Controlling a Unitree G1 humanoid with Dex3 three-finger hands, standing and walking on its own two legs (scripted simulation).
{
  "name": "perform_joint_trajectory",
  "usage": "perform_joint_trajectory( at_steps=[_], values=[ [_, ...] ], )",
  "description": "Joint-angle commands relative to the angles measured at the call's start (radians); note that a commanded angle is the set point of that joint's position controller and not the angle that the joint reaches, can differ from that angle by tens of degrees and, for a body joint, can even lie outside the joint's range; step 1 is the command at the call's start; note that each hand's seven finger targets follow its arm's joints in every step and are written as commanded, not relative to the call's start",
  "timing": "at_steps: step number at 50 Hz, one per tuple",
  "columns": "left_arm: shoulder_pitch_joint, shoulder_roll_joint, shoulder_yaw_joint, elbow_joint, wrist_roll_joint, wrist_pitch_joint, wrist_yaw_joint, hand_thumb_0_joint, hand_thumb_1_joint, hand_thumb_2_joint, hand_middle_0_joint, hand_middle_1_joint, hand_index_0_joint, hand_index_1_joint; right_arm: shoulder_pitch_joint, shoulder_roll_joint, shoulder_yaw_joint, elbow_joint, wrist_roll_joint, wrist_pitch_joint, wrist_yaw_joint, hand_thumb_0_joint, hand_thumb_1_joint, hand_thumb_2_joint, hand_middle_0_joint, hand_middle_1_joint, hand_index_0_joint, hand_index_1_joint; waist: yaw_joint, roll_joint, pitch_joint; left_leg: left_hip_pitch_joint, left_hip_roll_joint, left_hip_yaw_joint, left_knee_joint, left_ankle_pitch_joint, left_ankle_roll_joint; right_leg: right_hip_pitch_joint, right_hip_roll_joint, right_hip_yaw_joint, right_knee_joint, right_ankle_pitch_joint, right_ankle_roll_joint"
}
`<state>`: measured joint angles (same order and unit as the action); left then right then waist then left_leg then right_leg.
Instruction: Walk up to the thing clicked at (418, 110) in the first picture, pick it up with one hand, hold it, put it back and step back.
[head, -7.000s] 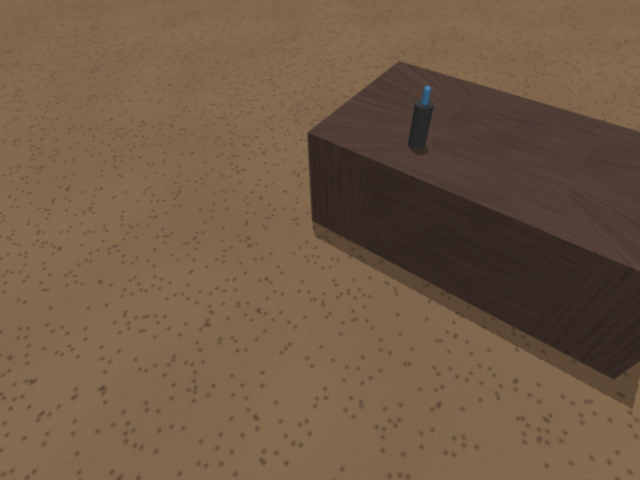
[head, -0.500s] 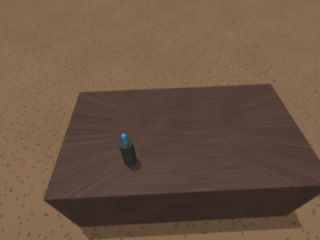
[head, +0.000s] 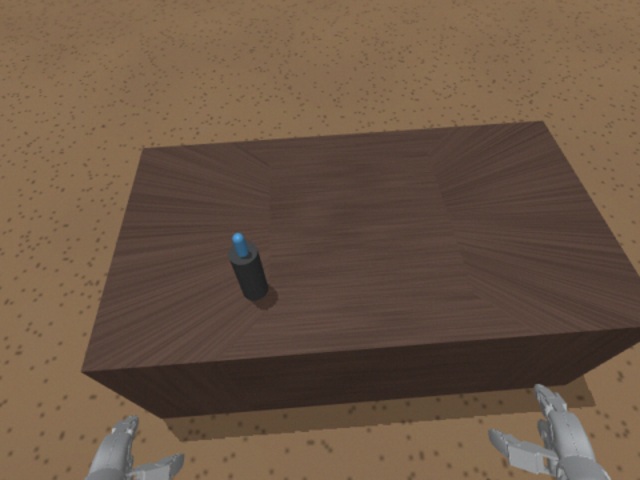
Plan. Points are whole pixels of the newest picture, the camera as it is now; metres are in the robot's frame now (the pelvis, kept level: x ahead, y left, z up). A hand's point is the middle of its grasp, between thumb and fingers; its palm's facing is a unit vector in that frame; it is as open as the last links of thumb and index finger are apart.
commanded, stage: go down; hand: left
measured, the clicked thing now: (247, 265) +0.53 +0.17 -0.22
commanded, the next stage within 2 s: none
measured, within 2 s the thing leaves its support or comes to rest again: neither
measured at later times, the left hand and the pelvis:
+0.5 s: hand (149, 452) +0.19 +0.26 -0.13, palm faces +0.08 -0.94 -0.32, open 17.2 cm; pelvis +0.03 +0.01 -0.01, yaw +0 degrees
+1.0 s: hand (138, 452) +0.19 +0.27 -0.11, palm faces +0.10 -0.95 -0.30, open 17.6 cm; pelvis +0.03 +0.00 -0.02, yaw +0 degrees
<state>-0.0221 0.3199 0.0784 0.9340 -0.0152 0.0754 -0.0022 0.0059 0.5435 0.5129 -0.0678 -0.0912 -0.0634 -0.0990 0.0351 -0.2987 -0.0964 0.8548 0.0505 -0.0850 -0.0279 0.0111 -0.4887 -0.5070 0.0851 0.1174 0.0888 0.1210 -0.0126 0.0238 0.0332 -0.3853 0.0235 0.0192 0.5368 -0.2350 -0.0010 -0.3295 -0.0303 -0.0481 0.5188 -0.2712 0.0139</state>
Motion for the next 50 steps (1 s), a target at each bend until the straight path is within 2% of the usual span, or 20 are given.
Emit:
perform_joint_trajectory(
  at_steps=[1, 3, 4, 6, 8, 12, 15, 17, 20, 21, 23, 24, 28, 30, 35, 40, 42, 43, 47, 50],
  values=[
    [0.042, 0.253, 0.094, -0.232, 0.017, 0.088, 0.008, 0.000, 0.056, 0.144, -0.050, -0.015, -0.051, -0.015, 0.079, -0.208, -0.083, -0.241, 0.005, -0.010, -0.015, 0.000, 0.123, -0.148, 0.048, 0.052, 0.049, 0.052, 0.004, -0.012, -0.340, 0.178, -0.043, 0.019, -0.049, 0.251, 0.008, 0.102, 0.027, 0.007, -0.056, 0.278, -0.021],
    [0.076, 0.177, 0.056, -0.173, 0.012, 0.141, -0.006, 0.000, -0.048, 0.136, -0.051, -0.024, -0.048, -0.028, 0.093, -0.124, -0.026, -0.179, 0.012, 0.010, 0.001, 0.000, 0.209, -0.126, 0.048, 0.051, 0.050, 0.051, 0.009, 0.006, -0.163, 0.081, -0.041, 0.021, -0.044, 0.148, 0.005, -0.006, 0.030, 0.002, -0.048, 0.163, -0.028],
    [0.041, 0.165, 0.047, -0.195, 0.008, 0.149, -0.009, 0.000, -0.100, 0.126, -0.058, -0.024, -0.050, -0.032, 0.037, -0.107, -0.011, -0.217, 0.013, 0.003, 0.003, 0.000, 0.219, -0.123, 0.049, 0.051, 0.050, 0.051, 0.006, -0.016, -0.158, 0.046, -0.039, 0.020, -0.023, 0.112, 0.009, -0.029, 0.030, 0.001, -0.035, 0.127, -0.025],
    [0.007, 0.226, 0.083, -0.285, 0.012, 0.158, -0.008, 0.000, -0.230, 0.116, -0.061, -0.027, -0.048, -0.041, 0.027, -0.159, -0.051, -0.279, 0.008, -0.002, 0.002, 0.000, 0.284, -0.107, 0.049, 0.051, 0.050, 0.051, 0.002, -0.021, -0.190, 0.024, -0.035, 0.020, -0.015, 0.039, 0.012, -0.032, 0.033, 0.001, -0.029, 0.059, -0.026],
    [0.064, 0.220, 0.092, -0.309, 0.013, 0.175, -0.014, 0.000, -0.330, 0.094, -0.065, -0.043, -0.058, -0.051, 0.103, -0.164, -0.062, -0.274, 0.002, 0.000, 0.003, 0.000, 0.361, -0.086, 0.050, 0.051, 0.050, 0.051, -0.002, -0.002, -0.159, 0.011, -0.032, 0.021, -0.027, -0.007, 0.014, -0.040, 0.032, 0.006, -0.042, 0.017, -0.029],
    [0.028, 0.239, 0.111, -0.431, 0.021, 0.170, -0.012, 0.000, -0.506, 0.075, -0.069, -0.057, -0.062, -0.065, 0.056, -0.176, -0.066, -0.356, -0.006, -0.026, -0.014, 0.000, 0.462, -0.060, 0.051, 0.050, 0.050, 0.050, 0.000, 0.003, -0.240, 0.053, -0.017, 0.001, -0.003, 0.062, 0.010, -0.020, 0.034, 0.006, -0.005, 0.076, -0.030],
    [0.011, 0.201, 0.106, -0.465, 0.020, 0.150, 0.003, 0.000, -0.587, 0.057, -0.075, -0.049, -0.061, -0.063, 0.025, -0.157, -0.064, -0.373, -0.017, -0.060, -0.031, 0.000, 0.488, -0.054, 0.051, 0.050, 0.050, 0.050, -0.002, 0.008, -0.296, 0.073, -0.010, -0.009, 0.038, 0.148, 0.006, -0.005, 0.034, 0.006, 0.037, 0.152, -0.026],
    [0.090, 0.205, 0.122, -0.445, 0.022, 0.153, 0.009, 0.000, -0.586, 0.063, -0.076, -0.049, -0.059, -0.066, 0.109, -0.143, -0.063, -0.326, -0.023, -0.065, -0.038, 0.000, 0.473, -0.059, 0.051, 0.050, 0.050, 0.050, -0.002, 0.016, -0.286, 0.070, -0.010, -0.008, 0.057, 0.190, 0.006, -0.006, 0.032, 0.005, 0.054, 0.192, -0.027],
    [0.139, 0.224, 0.151, -0.479, 0.015, 0.166, 0.008, 0.000, -0.560, 0.055, -0.077, -0.042, -0.061, -0.058, 0.107, -0.166, -0.081, -0.388, -0.025, -0.072, -0.044, 0.000, 0.475, -0.058, 0.051, 0.050, 0.050, 0.050, -0.003, 0.006, -0.341, 0.094, -0.010, -0.009, 0.066, 0.245, 0.004, 0.028, 0.033, 0.000, 0.063, 0.244, -0.023],
    [0.143, 0.199, 0.125, -0.491, 0.014, 0.172, 0.002, 0.000, -0.580, 0.045, -0.081, -0.049, -0.069, -0.061, 0.151, -0.150, -0.077, -0.356, -0.026, -0.067, -0.046, 0.000, 0.494, -0.052, 0.051, 0.050, 0.051, 0.050, -0.008, 0.013, -0.321, 0.091, -0.010, -0.007, 0.068, 0.250, 0.004, 0.016, 0.034, 0.000, 0.060, 0.249, -0.023],
    [0.174, 0.229, 0.149, -0.486, 0.016, 0.188, -0.006, 0.000, -0.551, 0.042, -0.082, -0.045, -0.070, -0.054, 0.168, -0.140, -0.068, -0.361, -0.024, -0.063, -0.044, 0.000, 0.508, -0.048, 0.051, 0.050, 0.051, 0.050, -0.003, 0.007, -0.283, 0.067, -0.016, -0.003, 0.072, 0.245, 0.006, 0.006, 0.031, -0.002, 0.056, 0.251, -0.021],
    [0.206, 0.204, 0.141, -0.465, 0.014, 0.198, -0.014, 0.000, -0.541, 0.036, -0.082, -0.045, -0.072, -0.053, 0.186, -0.132, -0.067, -0.350, -0.023, -0.060, -0.041, 0.000, 0.512, -0.046, 0.051, 0.050, 0.051, 0.050, -0.003, 0.014, -0.264, 0.067, -0.014, -0.003, 0.070, 0.251, 0.003, -0.001, 0.033, -0.005, 0.063, 0.249, -0.022],
    [0.143, 0.211, 0.126, -0.530, 0.014, 0.222, -0.041, 0.000, -0.570, 0.031, -0.091, -0.054, -0.083, -0.061, 0.186, -0.131, -0.067, -0.386, -0.018, -0.054, -0.033, 0.000, 0.532, -0.040, 0.051, 0.050, 0.051, 0.050, -0.015, 0.038, -0.225, 0.063, -0.005, -0.008, 0.070, 0.264, -0.004, -0.048, 0.038, -0.012, 0.070, 0.231, -0.027],
    [0.168, 0.244, 0.155, -0.522, 0.017, 0.229, -0.044, 0.000, -0.578, 0.018, -0.089, -0.036, -0.080, -0.043, 0.217, -0.129, -0.071, -0.375, -0.017, -0.054, -0.030, 0.000, 0.534, -0.039, 0.051, 0.050, 0.050, 0.050, -0.010, 0.028, -0.214, 0.050, -0.009, -0.010, 0.076, 0.259, 0.000, -0.043, 0.034, -0.011, 0.070, 0.237, -0.026],
    [0.181, 0.218, 0.152, -0.568, 0.016, 0.228, -0.061, 0.000, -0.597, 0.027, -0.080, -0.037, -0.072, -0.044, 0.200, -0.133, -0.075, -0.484, -0.019, -0.064, -0.023, 0.000, 0.540, -0.040, 0.051, 0.050, 0.050, 0.050, -0.016, 0.005, -0.279, 0.077, -0.002, -0.021, 0.101, 0.332, 0.003, -0.025, 0.035, -0.009, 0.093, 0.283, -0.022],
    [0.203, 0.240, 0.188, -0.604, 0.010, 0.221, -0.066, 0.000, -0.611, 0.031, -0.078, -0.028, -0.067, -0.039, 0.220, -0.114, -0.060, -0.508, -0.022, -0.070, -0.025, 0.000, 0.543, -0.040, 0.051, 0.050, 0.050, 0.050, -0.002, 0.002, -0.322, 0.085, -0.013, -0.014, 0.138, 0.359, 0.014, -0.006, 0.023, 0.003, 0.106, 0.363, -0.009],
    [0.184, 0.221, 0.174, -0.632, 0.008, 0.215, -0.072, 0.000, -0.611, 0.034, -0.077, -0.034, -0.066, -0.046, 0.214, -0.106, -0.047, -0.538, -0.023, -0.074, -0.025, 0.000, 0.538, -0.043, 0.051, 0.050, 0.050, 0.050, -0.006, 0.005, -0.308, 0.071, -0.013, -0.017, 0.128, 0.321, 0.011, -0.017, 0.026, 0.000, 0.105, 0.315, -0.013],
    [0.221, 0.262, 0.208, -0.592, 0.012, 0.217, -0.070, 0.000, -0.611, 0.035, -0.081, -0.036, -0.072, -0.047, 0.235, -0.099, -0.048, -0.512, -0.022, -0.069, -0.027, 0.000, 0.547, -0.039, 0.051, 0.050, 0.050, 0.050, 0.003, 0.015, -0.285, 0.052, -0.016, -0.014, 0.132, 0.314, 0.011, -0.018, 0.022, 0.000, 0.104, 0.310, -0.014],
    [0.234, 0.259, 0.209, -0.633, 0.007, 0.216, -0.080, 0.000, -0.611, 0.031, -0.079, -0.041, -0.073, -0.048, 0.240, -0.086, -0.035, -0.563, -0.018, -0.064, -0.030, 0.000, 0.555, -0.037, 0.051, 0.050, 0.050, 0.050, 0.003, 0.030, -0.239, 0.016, -0.020, -0.008, 0.110, 0.190, 0.007, -0.052, 0.026, -0.001, 0.090, 0.191, -0.021],
    [0.234, 0.262, 0.212, -0.653, 0.006, 0.218, -0.090, 0.000, -0.611, 0.037, -0.076, -0.043, -0.069, -0.051, 0.283, -0.093, -0.039, -0.585, -0.017, -0.060, -0.031, 0.000, 0.549, -0.039, 0.051, 0.050, 0.050, 0.050, -0.013, 0.032, -0.243, 0.016, -0.019, -0.006, 0.112, 0.178, 0.008, -0.066, 0.028, -0.001, 0.095, 0.185, -0.022]
  ],
)
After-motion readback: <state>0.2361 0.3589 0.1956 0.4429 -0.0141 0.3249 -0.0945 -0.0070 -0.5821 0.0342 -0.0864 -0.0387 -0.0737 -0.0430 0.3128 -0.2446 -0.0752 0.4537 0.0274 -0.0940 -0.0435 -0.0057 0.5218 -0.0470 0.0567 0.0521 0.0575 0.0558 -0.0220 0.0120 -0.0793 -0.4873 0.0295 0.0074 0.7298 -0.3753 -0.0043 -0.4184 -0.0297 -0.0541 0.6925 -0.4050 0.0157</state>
